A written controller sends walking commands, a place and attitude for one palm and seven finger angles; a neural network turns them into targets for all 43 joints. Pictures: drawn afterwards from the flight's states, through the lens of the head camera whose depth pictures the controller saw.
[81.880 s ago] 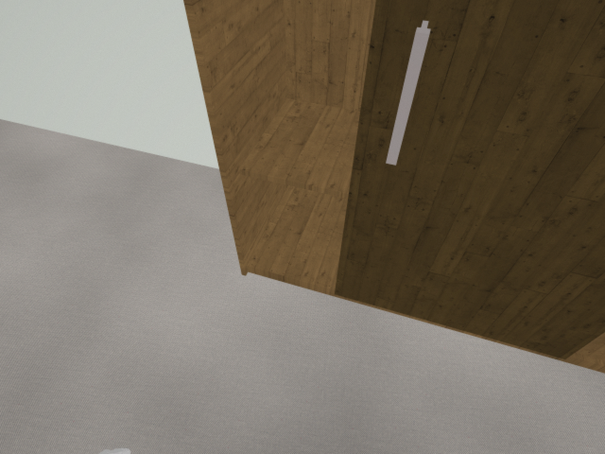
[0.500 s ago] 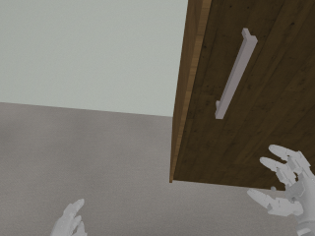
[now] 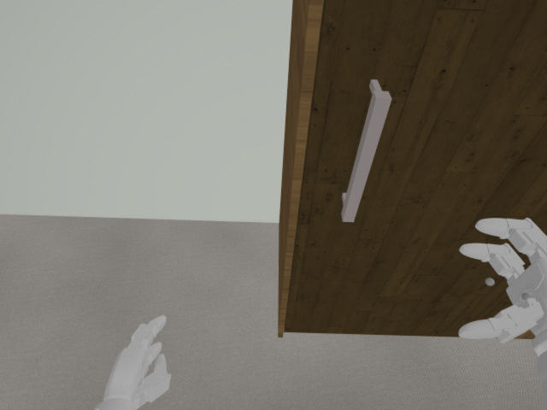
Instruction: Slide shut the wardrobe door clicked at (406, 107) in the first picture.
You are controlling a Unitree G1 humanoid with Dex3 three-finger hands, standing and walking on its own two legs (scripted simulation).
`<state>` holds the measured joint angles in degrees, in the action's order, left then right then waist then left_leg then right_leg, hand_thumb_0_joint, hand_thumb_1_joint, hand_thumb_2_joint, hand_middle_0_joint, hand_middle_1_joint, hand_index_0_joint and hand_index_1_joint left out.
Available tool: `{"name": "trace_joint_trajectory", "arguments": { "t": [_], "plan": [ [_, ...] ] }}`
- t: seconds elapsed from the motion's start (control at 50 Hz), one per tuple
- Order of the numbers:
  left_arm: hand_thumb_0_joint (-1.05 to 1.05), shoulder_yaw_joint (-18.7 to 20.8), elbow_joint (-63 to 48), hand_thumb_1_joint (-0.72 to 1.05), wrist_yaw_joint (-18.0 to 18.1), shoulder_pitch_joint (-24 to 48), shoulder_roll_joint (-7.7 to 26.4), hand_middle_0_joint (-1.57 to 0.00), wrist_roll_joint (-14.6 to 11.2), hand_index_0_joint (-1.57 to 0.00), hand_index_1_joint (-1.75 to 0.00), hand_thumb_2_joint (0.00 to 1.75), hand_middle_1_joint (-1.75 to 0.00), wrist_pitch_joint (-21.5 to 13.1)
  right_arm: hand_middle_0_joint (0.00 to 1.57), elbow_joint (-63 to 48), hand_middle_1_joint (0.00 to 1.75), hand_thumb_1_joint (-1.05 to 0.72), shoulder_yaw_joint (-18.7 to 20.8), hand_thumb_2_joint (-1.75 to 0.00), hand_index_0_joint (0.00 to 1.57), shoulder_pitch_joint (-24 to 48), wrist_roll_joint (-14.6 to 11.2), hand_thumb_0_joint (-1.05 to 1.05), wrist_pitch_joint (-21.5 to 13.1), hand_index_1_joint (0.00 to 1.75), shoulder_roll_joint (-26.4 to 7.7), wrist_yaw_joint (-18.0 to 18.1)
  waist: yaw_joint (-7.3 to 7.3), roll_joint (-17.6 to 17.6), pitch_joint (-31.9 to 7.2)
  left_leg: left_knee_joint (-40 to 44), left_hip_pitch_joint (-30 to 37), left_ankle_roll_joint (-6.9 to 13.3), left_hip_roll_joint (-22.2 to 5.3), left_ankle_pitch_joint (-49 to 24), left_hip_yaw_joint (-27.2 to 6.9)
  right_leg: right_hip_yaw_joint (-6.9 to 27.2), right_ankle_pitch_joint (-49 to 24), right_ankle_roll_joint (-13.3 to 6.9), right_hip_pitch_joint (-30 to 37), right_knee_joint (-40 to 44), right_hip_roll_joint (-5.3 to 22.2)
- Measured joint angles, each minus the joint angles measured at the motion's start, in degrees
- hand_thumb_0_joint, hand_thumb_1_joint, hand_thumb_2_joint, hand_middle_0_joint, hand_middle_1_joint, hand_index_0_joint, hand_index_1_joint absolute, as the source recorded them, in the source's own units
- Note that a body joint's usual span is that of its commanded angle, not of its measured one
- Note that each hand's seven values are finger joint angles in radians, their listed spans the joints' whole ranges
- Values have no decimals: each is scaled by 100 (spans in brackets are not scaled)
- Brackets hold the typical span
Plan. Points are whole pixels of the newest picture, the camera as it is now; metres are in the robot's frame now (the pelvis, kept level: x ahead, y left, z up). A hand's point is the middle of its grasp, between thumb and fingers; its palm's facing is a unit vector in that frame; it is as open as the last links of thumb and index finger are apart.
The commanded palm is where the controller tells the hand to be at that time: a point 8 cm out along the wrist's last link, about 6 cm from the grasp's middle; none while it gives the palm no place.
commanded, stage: raise the hand with hooked fingers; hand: right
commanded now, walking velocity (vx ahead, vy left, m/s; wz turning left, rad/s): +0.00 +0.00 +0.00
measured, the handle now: (359, 158) +0.50 -0.14 +0.12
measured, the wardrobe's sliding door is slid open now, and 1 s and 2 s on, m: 0.00 0.00 0.00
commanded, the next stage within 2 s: move the hooked fingers beside the handle in 0.68 s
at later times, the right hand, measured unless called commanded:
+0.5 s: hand (492, 260) +0.27 -0.26 +0.15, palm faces +0.08 +0.99 -0.07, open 14.0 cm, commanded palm +0.24 -0.30 +0.15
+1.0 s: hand (479, 252) +0.29 -0.25 +0.15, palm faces +0.09 +0.99 -0.05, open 14.0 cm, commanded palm +0.26 -0.29 +0.15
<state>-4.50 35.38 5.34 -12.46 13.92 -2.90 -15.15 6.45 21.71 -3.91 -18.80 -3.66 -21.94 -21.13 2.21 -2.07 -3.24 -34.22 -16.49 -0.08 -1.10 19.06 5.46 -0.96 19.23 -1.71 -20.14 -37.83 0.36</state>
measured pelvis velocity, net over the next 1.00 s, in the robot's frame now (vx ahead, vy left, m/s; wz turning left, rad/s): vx -0.01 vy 0.03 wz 0.00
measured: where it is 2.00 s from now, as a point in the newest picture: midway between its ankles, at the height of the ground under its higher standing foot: outside the picture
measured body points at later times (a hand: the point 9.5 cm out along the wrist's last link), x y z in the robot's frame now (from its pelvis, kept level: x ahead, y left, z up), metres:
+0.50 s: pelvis +0.00 +0.01 +0.01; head -0.02 +0.02 +0.46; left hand +0.16 +0.26 -0.07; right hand +0.26 -0.31 +0.15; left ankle -0.01 +0.12 -0.73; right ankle +0.01 -0.10 -0.73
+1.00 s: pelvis -0.01 +0.03 +0.01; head -0.02 +0.04 +0.46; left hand +0.16 +0.27 -0.07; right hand +0.28 -0.30 +0.15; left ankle -0.01 +0.12 -0.73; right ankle +0.01 -0.10 -0.73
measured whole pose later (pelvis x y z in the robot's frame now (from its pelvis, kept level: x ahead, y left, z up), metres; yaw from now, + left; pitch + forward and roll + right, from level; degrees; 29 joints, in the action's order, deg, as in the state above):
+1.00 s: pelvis -0.01 +0.03 +0.01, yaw +0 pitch +0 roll +1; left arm -3.4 38.2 7.4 -13.2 16.0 -4.0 -15.0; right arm 18.8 24.5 7.9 -17.9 -1.2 -24.5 -23.5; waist 1.4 -2.7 -1.7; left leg -31.1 -14.0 1.9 0.3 17.0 5.9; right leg -0.4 15.9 0.2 -16.7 -32.9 1.5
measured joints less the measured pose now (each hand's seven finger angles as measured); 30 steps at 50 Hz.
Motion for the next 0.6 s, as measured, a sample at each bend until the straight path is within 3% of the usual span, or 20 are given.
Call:
{"name": "trace_joint_trajectory", "arguments": {
  "t": [0.2,0.34,0.6],
  "plan": [
    [2,-36,147,90,101,-132,85,-20,-43,-20,-30,90,-30,60,30,438,120,50,334,-31,30,641,-9,-1,401,120,-323,-271,-18,-19,99,329,289,19,7,-162,-3,-5,-184,17,311,368,-11],
    [2,48,142,90,76,-208,187,-20,-72,-20,-30,90,-30,59,30,607,120,50,404,-30,30,719,-65,-1,494,120,-378,-379,-78,-39,80,421,324,48,33,-220,-33,-33,-257,45,383,508,12],
    [2,96,213,90,106,-175,169,-20,-62,-20,-30,90,-30,3,30,526,120,50,381,-30,30,589,21,-1,304,120,-185,-205,-62,-47,112,445,402,130,99,-235,-25,-21,-316,127,501,604,75]
  ]
}}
